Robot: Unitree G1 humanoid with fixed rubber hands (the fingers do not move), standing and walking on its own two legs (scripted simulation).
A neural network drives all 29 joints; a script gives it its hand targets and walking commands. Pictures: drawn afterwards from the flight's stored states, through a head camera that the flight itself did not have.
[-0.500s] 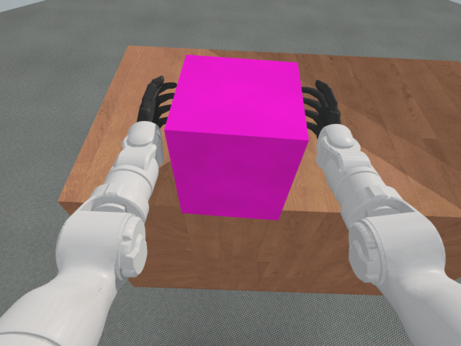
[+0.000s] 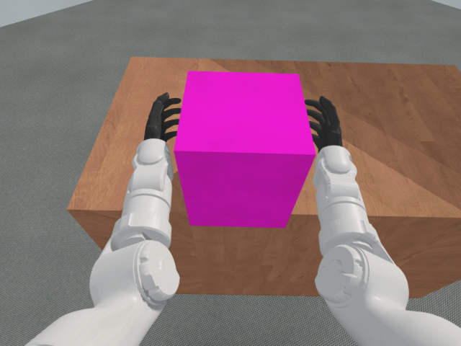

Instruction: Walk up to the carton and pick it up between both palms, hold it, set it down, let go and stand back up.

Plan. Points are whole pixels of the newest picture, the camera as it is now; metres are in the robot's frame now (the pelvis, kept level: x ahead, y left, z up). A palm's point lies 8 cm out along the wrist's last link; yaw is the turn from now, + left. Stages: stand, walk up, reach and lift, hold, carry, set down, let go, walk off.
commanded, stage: reach and lift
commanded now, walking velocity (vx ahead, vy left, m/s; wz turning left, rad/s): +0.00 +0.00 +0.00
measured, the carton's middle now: (240, 155) +0.46 +0.02 +0.04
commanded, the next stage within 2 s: none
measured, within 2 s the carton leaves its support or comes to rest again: leaves its support in 1.48 s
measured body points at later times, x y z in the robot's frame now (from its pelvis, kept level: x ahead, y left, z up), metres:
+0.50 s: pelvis +0.00 -0.01 +0.00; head +0.02 +0.01 +0.45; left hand +0.42 +0.17 +0.12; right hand +0.43 -0.13 +0.12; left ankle +0.03 +0.10 -0.75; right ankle -0.03 -0.10 -0.75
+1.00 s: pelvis +0.00 -0.01 +0.00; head +0.02 +0.01 +0.45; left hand +0.43 +0.17 +0.12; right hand +0.43 -0.13 +0.12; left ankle +0.03 +0.10 -0.75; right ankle -0.03 -0.10 -0.75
